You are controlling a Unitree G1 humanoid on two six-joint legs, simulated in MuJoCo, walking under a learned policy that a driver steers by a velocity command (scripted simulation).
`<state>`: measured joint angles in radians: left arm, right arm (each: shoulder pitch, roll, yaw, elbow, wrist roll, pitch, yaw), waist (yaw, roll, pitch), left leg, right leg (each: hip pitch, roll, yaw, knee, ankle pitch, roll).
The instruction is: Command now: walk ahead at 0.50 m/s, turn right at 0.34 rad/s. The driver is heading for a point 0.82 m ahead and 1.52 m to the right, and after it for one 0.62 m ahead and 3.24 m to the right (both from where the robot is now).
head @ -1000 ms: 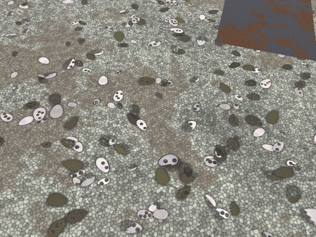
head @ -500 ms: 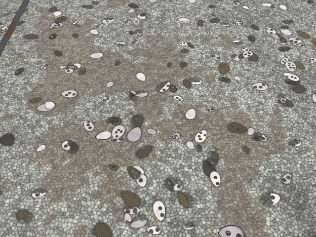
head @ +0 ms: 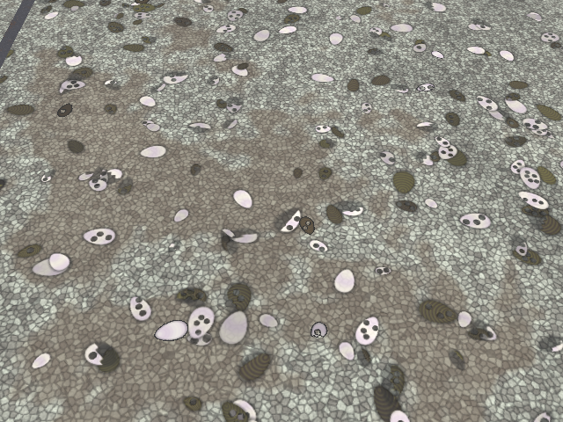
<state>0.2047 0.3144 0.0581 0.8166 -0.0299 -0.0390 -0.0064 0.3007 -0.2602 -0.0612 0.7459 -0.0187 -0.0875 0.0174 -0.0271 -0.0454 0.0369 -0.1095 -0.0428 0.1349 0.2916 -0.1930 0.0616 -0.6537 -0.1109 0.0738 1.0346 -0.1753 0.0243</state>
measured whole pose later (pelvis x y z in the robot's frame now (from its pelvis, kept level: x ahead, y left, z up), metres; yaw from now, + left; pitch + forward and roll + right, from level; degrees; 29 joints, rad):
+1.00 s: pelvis +0.56 -0.13 +0.00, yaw -35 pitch +1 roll +2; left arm 0.23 0.32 0.08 0.66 -0.03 -0.01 0.00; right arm 0.29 -0.27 -0.06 0.79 -0.01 -0.10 0.01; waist -0.05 -0.05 0.03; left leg -0.15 -0.03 0.10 0.33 -0.20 0.03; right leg -0.63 -0.07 0.07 1.08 -0.27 0.00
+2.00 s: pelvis +0.94 -0.55 +0.00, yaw -71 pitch +1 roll +2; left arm 0.24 0.32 0.08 0.65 -0.03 -0.01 0.00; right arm 0.28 -0.27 -0.06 0.80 -0.01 -0.09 0.01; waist -0.04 -0.05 0.04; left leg -0.15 -0.02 0.11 0.34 -0.20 0.03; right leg -0.63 -0.07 0.07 1.08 -0.27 0.00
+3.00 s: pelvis +0.98 -0.95 -0.01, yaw -101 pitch +1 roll +0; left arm 0.25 0.29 0.04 0.75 0.00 0.03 0.03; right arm 0.20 -0.27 -0.03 0.75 0.01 0.01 -0.01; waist -0.01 0.01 0.00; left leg -0.34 -0.01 -0.03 0.42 -0.11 0.03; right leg -0.26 0.02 0.03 0.65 -0.43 0.01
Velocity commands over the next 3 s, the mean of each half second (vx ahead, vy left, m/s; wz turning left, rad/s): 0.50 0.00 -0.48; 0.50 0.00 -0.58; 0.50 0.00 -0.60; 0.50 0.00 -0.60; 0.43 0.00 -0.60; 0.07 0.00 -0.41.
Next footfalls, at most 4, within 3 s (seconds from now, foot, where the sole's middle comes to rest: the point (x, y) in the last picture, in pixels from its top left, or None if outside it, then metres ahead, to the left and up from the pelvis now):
0.28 right None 0.31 -0.16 -0.78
0.74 left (302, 356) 0.65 -0.05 -0.78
1.28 right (446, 328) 0.72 -0.44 -0.78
1.74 left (456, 227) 1.05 -0.54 -0.78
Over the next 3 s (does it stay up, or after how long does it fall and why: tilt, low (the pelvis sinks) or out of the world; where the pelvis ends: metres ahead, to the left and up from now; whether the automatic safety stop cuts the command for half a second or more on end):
stays up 0.98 -0.95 -0.01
